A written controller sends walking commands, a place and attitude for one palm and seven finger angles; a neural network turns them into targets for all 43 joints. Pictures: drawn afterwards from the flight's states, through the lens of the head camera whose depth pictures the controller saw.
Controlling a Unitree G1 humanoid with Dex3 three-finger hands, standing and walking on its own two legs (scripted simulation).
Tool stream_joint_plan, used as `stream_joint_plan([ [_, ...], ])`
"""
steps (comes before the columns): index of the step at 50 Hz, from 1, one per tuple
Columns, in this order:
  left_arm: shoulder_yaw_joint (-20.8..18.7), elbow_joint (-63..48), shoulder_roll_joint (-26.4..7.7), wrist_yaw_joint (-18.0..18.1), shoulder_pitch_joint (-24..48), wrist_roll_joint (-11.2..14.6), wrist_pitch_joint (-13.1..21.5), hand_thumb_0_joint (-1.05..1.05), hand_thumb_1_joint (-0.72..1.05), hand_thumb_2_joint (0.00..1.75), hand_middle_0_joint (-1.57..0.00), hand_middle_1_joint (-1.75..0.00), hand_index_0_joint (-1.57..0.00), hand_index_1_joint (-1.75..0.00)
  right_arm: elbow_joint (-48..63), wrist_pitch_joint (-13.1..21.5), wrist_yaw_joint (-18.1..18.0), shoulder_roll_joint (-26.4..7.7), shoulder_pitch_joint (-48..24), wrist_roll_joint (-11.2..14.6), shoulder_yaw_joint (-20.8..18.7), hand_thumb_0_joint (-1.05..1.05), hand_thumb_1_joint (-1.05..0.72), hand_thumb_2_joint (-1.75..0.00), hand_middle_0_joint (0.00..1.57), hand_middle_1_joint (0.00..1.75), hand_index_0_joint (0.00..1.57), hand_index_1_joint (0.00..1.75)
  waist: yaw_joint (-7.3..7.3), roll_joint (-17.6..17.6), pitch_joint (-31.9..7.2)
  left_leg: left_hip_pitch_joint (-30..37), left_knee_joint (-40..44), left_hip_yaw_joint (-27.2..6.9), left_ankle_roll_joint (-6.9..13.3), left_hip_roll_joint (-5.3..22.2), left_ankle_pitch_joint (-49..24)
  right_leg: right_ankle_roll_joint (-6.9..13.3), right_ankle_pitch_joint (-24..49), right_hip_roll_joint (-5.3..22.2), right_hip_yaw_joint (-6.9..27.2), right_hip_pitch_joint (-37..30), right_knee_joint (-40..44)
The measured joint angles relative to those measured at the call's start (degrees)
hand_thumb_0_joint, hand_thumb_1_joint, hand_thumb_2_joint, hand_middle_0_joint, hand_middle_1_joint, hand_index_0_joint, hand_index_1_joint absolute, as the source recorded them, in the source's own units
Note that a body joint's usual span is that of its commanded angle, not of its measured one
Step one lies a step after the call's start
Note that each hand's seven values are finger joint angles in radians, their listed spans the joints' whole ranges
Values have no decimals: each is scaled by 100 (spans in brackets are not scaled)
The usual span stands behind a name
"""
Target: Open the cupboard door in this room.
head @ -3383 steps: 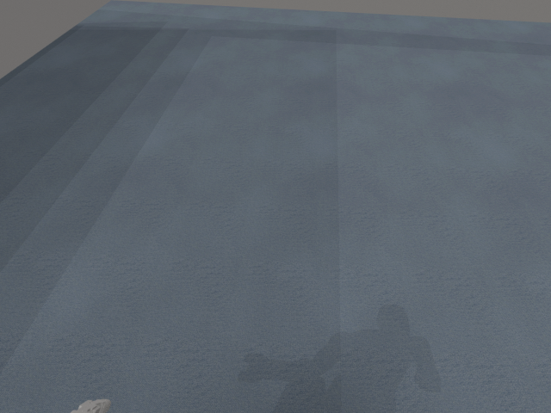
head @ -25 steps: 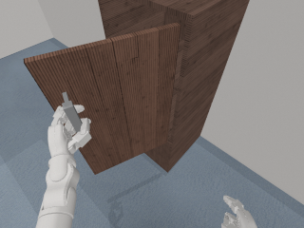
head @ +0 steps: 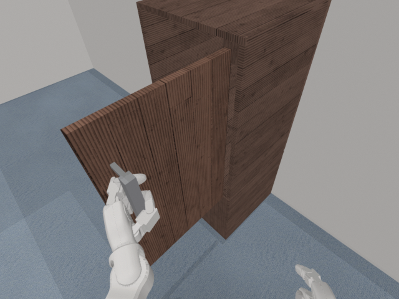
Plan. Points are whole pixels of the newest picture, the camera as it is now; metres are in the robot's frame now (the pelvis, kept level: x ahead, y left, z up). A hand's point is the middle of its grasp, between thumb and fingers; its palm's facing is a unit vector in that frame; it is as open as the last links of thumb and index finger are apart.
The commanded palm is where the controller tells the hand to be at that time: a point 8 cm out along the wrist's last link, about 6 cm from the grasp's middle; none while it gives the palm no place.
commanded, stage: open thumb and fingers to let go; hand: left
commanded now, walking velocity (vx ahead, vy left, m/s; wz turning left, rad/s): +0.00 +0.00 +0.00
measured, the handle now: (130, 193) +0.30 +0.15 +0.08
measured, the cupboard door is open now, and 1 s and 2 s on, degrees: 91 91 93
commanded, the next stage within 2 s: slide the hand sideways off the handle in 0.86 s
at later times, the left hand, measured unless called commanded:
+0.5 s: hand (153, 208) +0.27 +0.10 +0.09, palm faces +0.43 -0.90 +0.00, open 11.5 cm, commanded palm +0.22 +0.14 +0.08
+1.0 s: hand (149, 208) +0.27 +0.11 +0.08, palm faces +0.37 -0.93 -0.01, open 14.6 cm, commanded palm +0.22 +0.15 +0.08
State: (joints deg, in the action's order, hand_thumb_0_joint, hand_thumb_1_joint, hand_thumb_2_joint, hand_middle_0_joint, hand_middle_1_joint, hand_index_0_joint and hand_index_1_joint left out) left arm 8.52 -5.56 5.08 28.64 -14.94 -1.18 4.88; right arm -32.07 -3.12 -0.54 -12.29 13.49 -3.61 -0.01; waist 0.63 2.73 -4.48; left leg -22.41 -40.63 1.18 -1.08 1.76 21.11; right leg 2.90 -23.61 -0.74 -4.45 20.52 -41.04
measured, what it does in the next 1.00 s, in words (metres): stands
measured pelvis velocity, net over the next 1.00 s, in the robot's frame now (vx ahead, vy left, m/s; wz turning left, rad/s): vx -0.03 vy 0.02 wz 0.02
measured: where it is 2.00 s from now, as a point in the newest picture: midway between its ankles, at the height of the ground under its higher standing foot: outside the picture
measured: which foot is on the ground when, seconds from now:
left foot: down 0.00-1.00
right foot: down 0.00-1.00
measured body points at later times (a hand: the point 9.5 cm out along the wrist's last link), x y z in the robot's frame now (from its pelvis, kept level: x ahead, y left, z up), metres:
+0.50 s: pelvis -0.02 +0.00 +0.00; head -0.02 -0.02 +0.45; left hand +0.24 +0.15 +0.09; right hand +0.18 -0.20 -0.09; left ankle +0.00 +0.13 -0.72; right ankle -0.02 -0.08 -0.72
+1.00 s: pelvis -0.03 +0.02 +0.00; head -0.03 +0.02 +0.45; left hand +0.24 +0.16 +0.09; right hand +0.16 -0.18 -0.10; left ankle +0.00 +0.13 -0.72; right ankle -0.02 -0.08 -0.72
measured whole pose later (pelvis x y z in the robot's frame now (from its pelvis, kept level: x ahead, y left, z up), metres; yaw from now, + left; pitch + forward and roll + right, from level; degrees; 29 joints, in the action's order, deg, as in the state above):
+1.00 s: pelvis -0.03 +0.02 +0.00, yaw +1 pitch +2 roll -1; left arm 12.5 2.0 5.2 31.2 -3.9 -4.6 2.1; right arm -33.9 -4.9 -0.9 -10.3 9.5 -3.0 1.5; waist -1.0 1.8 -3.7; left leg -25.3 -43.6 0.7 0.8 0.3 20.3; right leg 1.3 -22.3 0.7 -5.0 22.3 -42.6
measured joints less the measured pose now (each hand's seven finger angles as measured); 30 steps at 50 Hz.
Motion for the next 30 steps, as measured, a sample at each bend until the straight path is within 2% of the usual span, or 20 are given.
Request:
stream_joint_plan([
  [5,313,-40,-24,255,-30,-210,1,3,69,75,-33,-133,-36,-134,-63,59,-17,20,-53,-37,-17,1,-91,-90,20,30,20,30,-18,2,18,-86,-110,-70,-19,-11,16,29,-54,13,-69,64,-121],
  [13,160,338,-18,247,408,-139,27,2,55,73,-36,-131,-37,-132,-148,65,-97,115,-271,-18,66,1,-91,-89,20,30,20,30,-96,15,27,-95,-96,-147,-26,-31,-54,41,-7,27,-144,37,-95],
  [23,216,610,61,272,740,-214,-24,1,1,51,-34,-125,-33,-125,-101,15,-92,164,-408,11,114,1,-91,-89,20,30,20,30,-165,-17,48,-139,-96,-155,18,-78,-110,-2,58,74,-153,60,-71],
  [30,281,679,61,355,889,-269,-103,0,-33,37,-31,-117,-29,-117,-97,-83,-82,183,-406,29,131,1,-91,-89,20,30,20,30,-154,-55,56,-187,-168,-126,66,-96,-91,-47,70,95,-124,97,-106],
])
